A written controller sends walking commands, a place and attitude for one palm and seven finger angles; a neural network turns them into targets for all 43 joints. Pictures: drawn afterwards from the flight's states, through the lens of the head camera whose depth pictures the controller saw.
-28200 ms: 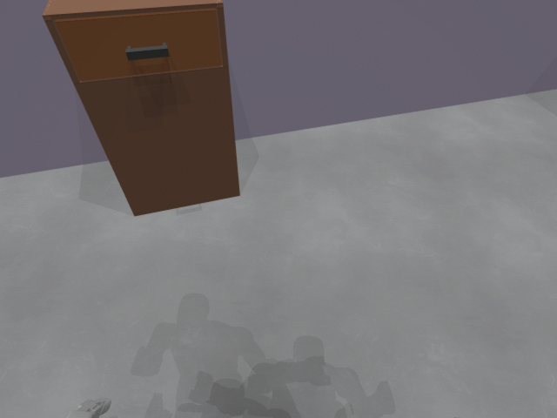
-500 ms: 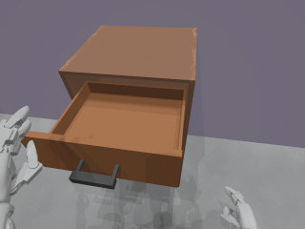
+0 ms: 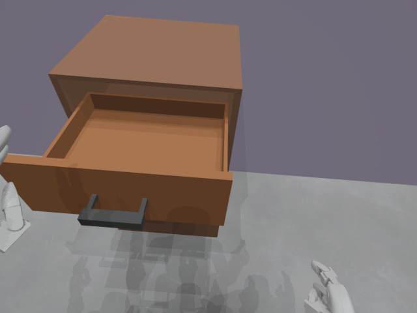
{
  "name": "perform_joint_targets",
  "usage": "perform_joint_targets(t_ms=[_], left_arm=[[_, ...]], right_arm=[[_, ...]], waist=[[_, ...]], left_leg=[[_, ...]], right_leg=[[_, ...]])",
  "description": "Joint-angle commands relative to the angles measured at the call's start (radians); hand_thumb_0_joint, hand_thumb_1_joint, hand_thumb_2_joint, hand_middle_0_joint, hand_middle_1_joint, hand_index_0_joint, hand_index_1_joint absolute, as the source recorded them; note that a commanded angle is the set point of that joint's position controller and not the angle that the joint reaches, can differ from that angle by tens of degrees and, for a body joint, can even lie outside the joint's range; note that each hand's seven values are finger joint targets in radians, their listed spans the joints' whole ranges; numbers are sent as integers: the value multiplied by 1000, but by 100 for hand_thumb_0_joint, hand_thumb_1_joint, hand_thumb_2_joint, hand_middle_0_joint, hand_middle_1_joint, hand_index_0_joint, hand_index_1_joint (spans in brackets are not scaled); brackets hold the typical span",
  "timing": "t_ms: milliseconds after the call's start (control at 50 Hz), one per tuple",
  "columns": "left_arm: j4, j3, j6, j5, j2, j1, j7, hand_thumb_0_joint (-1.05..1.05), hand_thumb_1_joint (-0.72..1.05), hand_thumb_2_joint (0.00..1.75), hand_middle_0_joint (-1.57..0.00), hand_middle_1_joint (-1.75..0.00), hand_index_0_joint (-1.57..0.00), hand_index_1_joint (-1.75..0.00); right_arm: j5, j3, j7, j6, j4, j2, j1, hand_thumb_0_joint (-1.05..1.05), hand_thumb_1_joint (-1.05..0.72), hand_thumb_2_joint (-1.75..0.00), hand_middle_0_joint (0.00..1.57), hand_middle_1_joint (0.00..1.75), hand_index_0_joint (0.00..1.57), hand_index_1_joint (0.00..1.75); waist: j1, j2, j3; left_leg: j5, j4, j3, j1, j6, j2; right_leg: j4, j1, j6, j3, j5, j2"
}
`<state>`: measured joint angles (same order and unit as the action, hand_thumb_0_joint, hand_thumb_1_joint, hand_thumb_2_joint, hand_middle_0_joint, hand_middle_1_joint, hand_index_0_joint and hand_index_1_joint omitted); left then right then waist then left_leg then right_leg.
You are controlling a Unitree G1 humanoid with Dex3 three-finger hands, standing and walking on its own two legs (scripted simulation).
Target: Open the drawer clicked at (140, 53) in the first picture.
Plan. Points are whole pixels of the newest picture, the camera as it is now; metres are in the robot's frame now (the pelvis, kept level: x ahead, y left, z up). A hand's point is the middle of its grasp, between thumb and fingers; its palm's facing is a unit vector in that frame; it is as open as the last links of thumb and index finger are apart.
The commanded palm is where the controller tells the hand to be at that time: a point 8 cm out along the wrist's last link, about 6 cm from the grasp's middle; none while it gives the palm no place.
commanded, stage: step back with the hand held close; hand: left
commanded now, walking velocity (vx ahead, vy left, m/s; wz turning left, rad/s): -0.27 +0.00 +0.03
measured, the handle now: (115, 209) +0.32 +0.20 +0.01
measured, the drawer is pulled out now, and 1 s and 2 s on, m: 0.29 0.29 0.29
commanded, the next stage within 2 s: stop stepping back and stand still in 0.40 s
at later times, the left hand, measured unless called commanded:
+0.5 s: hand out of the picture +0.06 +0.21 +0.18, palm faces +0.36 -0.82 -0.44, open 7.4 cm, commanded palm -0.01 +0.26 +0.20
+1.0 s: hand out of the picture -0.03 +0.21 +0.18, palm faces +0.37 -0.82 -0.43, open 7.4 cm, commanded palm -0.09 +0.25 +0.20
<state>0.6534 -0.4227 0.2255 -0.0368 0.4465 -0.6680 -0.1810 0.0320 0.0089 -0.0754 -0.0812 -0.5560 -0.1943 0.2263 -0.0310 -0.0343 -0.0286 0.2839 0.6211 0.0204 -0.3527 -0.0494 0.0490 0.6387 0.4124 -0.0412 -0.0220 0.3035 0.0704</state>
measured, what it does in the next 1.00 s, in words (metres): walks backwards: left foot, then right foot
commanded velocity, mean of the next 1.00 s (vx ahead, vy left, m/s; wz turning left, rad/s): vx -0.05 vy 0.00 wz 0.03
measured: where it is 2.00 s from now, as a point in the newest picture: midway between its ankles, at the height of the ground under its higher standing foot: outside the picture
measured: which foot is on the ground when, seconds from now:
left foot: down 0.00-0.20, up 0.22-0.44, down 0.46-0.68, up 0.70-0.86, down 0.88-1.00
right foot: down 0.00-0.48, up 0.50-0.62, down 0.64-0.90, up 0.92-1.00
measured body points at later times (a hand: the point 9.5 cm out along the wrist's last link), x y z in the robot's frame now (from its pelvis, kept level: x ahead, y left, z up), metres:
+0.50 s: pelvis -0.13 -0.02 +0.00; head -0.13 -0.01 +0.45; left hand +0.04 +0.25 +0.21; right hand +0.02 -0.29 -0.07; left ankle -0.14 +0.12 -0.73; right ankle -0.01 -0.10 -0.72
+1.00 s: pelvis -0.21 -0.03 +0.01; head -0.22 -0.01 +0.46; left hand -0.05 +0.25 +0.20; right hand -0.06 -0.26 -0.06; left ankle -0.20 +0.07 -0.73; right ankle -0.19 -0.12 -0.69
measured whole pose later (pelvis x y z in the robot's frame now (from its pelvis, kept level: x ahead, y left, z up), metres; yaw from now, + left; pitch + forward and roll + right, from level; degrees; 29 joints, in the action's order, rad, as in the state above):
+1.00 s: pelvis -0.21 -0.03 +0.01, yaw +1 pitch -1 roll +0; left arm 0.61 -0.36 0.19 -0.02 0.41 -0.64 -0.16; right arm 0.01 -0.01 -0.06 -0.11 -0.62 -0.18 0.25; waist -0.03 -0.05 -0.01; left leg 0.25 0.49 0.05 -0.24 -0.04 0.00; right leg 0.82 0.40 0.00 -0.03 0.40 0.04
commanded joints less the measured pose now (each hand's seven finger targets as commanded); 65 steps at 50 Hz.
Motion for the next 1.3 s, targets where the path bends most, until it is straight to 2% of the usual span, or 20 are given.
perform_joint_targets(t_ms=[0, 120, 180, 200, 280, 380, 420, 480, 520, 600, 680, 720, 820, 840, 880, 940, 1000, 1080, 1180, 1280], left_arm=[[125, -68, 32, -8, 63, 32, -24, 0, 90, 90, -20, -30, -20, -30], [104, -6, 16, -4, 34, 143, -1, 0, 90, 90, -20, -30, -20, -30], [126, -40, 18, -6, 116, 200, 7, 0, 90, 90, -20, -30, -20, -30], [109, -38, 26, -6, 122, 178, 6, 0, 90, 90, -20, -30, -20, -30], [101, -84, 53, -8, 141, 120, 17, 0, 90, 90, -20, -30, -20, -30], [96, -75, 74, -1, 121, 77, 8, 0, 90, 90, -20, -30, -20, -30], [141, -53, 93, -6, 115, 102, 11, 0, 90, 90, -20, -30, -20, -30], [147, -102, 108, -5, 128, 85, -3, 0, 90, 90, -20, -30, -20, -30], [164, -111, 84, -4, 112, 47, -12, 0, 90, 90, -20, -30, -20, -30], [181, -68, 59, -8, 82, 60, 2, 0, 90, 90, -20, -30, -20, -30], [119, -51, 51, -3, 109, 208, 9, 0, 90, 90, -20, -30, -20, -30], [68, -52, 47, -3, 90, 134, 11, 0, 90, 90, -20, -30, -20, -30], [139, -26, 44, 10, 81, 64, 4, 0, 90, 90, -20, -30, -20, -30], [162, -20, 50, 8, 79, 72, 0, 0, 90, 90, -20, -30, -20, -30], [204, -25, 57, 10, 86, 92, -6, 0, 90, 90, -20, -30, -20, -30], [208, -72, 34, 10, 126, 74, -3, 0, 90, 90, -20, -30, -20, -30], [205, -42, 15, 6, 96, 52, -3, 0, 90, 90, -20, -30, -20, -30], [139, -48, 12, 4, 102, 88, 5, 0, 90, 90, -20, -30, -20, -30], [177, -77, 21, -17, 132, 124, 5, 0, 90, 90, -20, -30, -20, -30], [205, -92, 33, -13, 120, 1, 1, 0, 90, 90, -20, -30, -20, -30]], right_arm=[[13, 41, -11, -68, 115, -126, -54, 0, -90, -90, 20, 30, 20, 30], [-12, 31, -7, -71, 97, -156, -73, 0, -90, -90, 20, 30, 20, 30], [-51, 41, 6, -62, 125, -140, -95, 0, -90, -90, 20, 30, 20, 30], [-44, 39, 13, -59, 114, -125, -111, 0, -90, -90, 20, 30, 20, 30], [-40, 3, 12, -38, 134, -91, -143, 0, -90, -90, 20, 30, 20, 30], [-34, 8, 6, -43, 100, -119, -67, 0, -90, -90, 20, 30, 20, 30], [-35, 31, 9, -48, 107, -147, -48, 0, -90, -90, 20, 30, 20, 30], [-42, 59, 25, -75, 118, -148, -74, 0, -90, -90, 20, 30, 20, 30], [-38, 60, 26, -86, 120, -126, -72, 0, -90, -90, 20, 30, 20, 30], [-63, 49, 26, -95, 95, -141, -59, 0, -90, -90, 20, 30, 20, 30], [-66, 54, 26, -79, 56, -136, -77, 0, -90, -90, 20, 30, 20, 30], [-48, 49, 24, -68, 54, -126, -85, 0, -90, -90, 20, 30, 20, 30], [-38, 11, 12, -56, 78, -102, -95, 0, -90, -90, 20, 30, 20, 30], [-33, 11, 7, -68, 81, -115, -82, 0, -90, -90, 20, 30, 20, 30], [-25, 25, 8, -77, 103, -139, -86, 0, -90, -90, 20, 30, 20, 30], [-29, 24, 16, -91, 80, -106, -86, 0, -90, -90, 20, 30, 20, 30], [-42, 18, 20, -103, 72, -115, -87, 0, -90, -90, 20, 30, 20, 30], [-42, 18, 14, -85, 64, -138, -97, 0, -90, -90, 20, 30, 20, 30], [-58, 36, 25, -58, 72, -117, -102, 0, -90, -90, 20, 30, 20, 30], [-44, 16, 22, -38, 83, -102, -106, 0, -90, -90, 20, 30, 20, 30]], waist=[[10, 187, -48], [3, 79, -54], [14, -140, -2], [24, -147, -1], [15, -111, -47], [6, -57, -66], [-2, 45, -52], [6, 345, -77], [4, 269, -41], [14, 119, -6], [-2, -185, 4], [6, -122, -13], [-2, -26, -11], [-4, 54, -4], [2, 287, 7], [-1, 239, 25], [16, 177, 52], [13, 154, 17], [5, -118, -42], [-3, 12, -43]], left_leg=[[-342, -247, -240, -162, -64, -318], [-42, -159, -186, -130, -22, -249], [242, 312, -30, -54, 52, -31], [234, 475, -40, -63, 56, -29], [202, 350, -10, -16, 60, -57], [138, -125, 53, 78, 31, -43], [99, -286, -2, 60, -2, -118], [29, -372, -212, -160, -111, -380], [-80, -322, -148, -180, -105, -350], [-108, -120, -69, -22, -21, -240], [131, 270, -9, -52, 39, -37], [112, 318, -41, -50, 34, -45], [104, -206, 18, 176, 3, -55], [156, -317, -31, 164, -17, -98], [246, -440, -353, 135, -104, -325], [202, -438, -301, 52, -135, -338], [-72, -360, -176, 86, -98, -297], [-14, -249, -92, 14, -49, -249], [126, 139, 9, -83, 35, -70], [-64, -165, -6, 106, 27, -89]], right_leg=[[125, -184, 27, 71, 114, -44], [-135, -220, 16, 75, -14, -118], [-507, 102, -136, 517, 416, -434], [-514, 100, -156, 492, 397, -466], [-405, 34, -86, 225, 115, -338], [-368, -109, -27, 181, 32, -268], [-280, -151, 19, 159, 45, -220], [207, -178, 67, 22, 101, -44], [360, -142, 60, 47, 150, -36], [-177, -207, 66, 11, -69, -88], [-458, -116, -55, 423, 29, -348], [-468, -110, -48, 389, 142, -345], [-377, -29, -39, 187, 273, -227], [-291, -55, -18, 156, 255, -174], [73, -5, 32, 19, 116, -31], [332, 40, 40, 24, 142, -48], [135, 1, 48, -30, 116, -73], [-204, -241, 42, -65, 5, -65], [-420, -251, -114, 387, 107, -353], [-279, -203, -57, 136, -134, -256]])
